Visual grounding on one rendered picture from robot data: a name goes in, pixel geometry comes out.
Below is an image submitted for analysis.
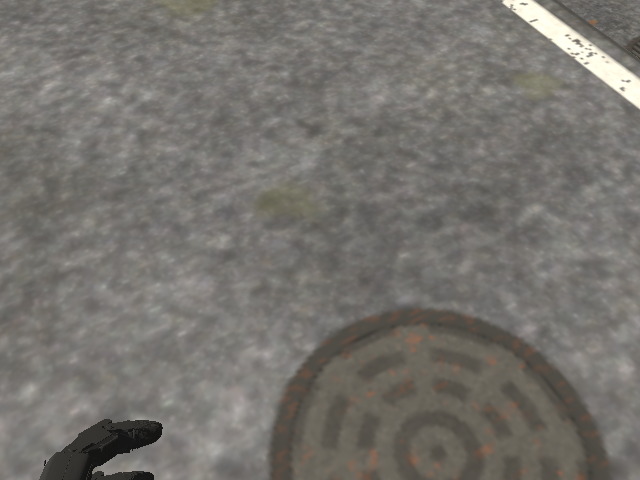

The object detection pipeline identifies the left robot hand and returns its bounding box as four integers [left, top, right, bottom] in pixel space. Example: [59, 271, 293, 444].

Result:
[39, 419, 163, 480]

